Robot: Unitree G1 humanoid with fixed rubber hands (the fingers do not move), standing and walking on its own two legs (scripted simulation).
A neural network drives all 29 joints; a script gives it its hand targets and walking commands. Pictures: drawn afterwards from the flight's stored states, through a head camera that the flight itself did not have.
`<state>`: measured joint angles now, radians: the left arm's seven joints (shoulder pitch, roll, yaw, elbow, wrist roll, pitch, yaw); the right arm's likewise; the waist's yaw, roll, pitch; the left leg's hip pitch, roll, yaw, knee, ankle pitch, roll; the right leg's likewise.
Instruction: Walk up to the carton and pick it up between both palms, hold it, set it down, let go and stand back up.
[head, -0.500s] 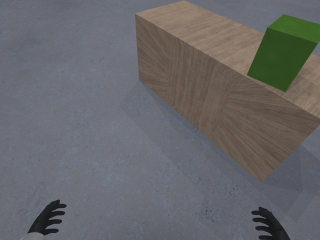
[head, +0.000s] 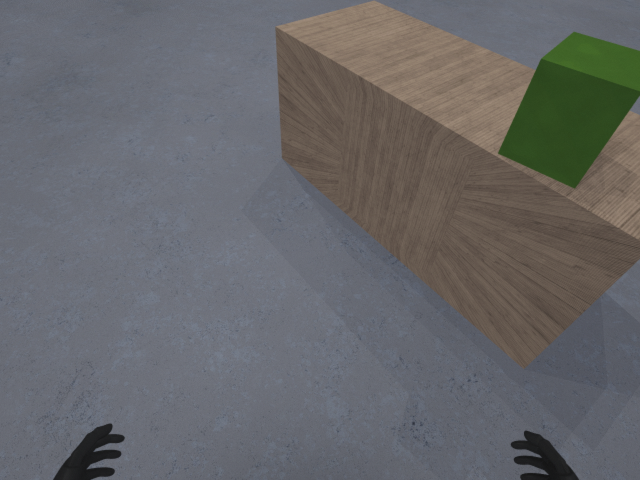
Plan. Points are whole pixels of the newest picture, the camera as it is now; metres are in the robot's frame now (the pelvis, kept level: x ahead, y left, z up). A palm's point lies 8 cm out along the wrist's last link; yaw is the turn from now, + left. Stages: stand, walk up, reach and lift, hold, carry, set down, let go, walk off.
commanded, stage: stand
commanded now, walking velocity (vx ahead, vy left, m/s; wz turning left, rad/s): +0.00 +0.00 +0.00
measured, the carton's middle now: (574, 110) +0.91 -0.61 -0.01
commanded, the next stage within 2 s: walk up in 0.76 s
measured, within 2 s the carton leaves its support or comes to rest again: neither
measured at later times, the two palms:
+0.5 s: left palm out of the picture +0.11 +0.31 -0.09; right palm out of the picture +0.10 -0.31 -0.09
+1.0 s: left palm out of the picture +0.11 +0.31 -0.09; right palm out of the picture +0.10 -0.32 -0.09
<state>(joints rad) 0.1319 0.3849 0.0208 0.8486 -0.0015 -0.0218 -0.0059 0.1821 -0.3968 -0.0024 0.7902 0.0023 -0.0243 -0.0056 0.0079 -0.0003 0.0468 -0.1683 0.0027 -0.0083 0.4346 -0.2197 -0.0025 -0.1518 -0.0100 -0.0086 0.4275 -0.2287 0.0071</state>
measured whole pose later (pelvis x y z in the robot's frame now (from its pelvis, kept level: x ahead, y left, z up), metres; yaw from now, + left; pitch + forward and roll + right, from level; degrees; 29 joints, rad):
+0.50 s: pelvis +0.00 +0.00 +0.00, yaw +0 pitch -3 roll +0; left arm 0.12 0.38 0.03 0.95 0.00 -0.02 0.00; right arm 0.17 -0.39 -0.01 0.91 0.00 -0.03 -0.01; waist 0.00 0.01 0.05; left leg -0.13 0.00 0.00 0.37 -0.19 0.00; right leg -0.12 -0.01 0.00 0.37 -0.20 0.01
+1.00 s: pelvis +0.01 +0.00 +0.00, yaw -3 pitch -2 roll +1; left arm 0.17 0.39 0.06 0.92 0.02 0.01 -0.03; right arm 0.18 -0.40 -0.05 0.87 -0.04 -0.04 -0.02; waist 0.02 -0.01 0.04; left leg -0.13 0.00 0.05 0.37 -0.23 0.03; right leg -0.21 -0.01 0.03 0.54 -0.33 -0.02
